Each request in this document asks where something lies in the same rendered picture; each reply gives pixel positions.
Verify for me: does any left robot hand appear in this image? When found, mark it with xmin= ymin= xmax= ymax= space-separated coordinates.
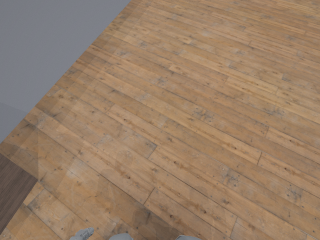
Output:
xmin=69 ymin=227 xmax=94 ymax=240

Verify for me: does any cupboard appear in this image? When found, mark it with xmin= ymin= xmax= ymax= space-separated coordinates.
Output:
xmin=0 ymin=153 xmax=38 ymax=235

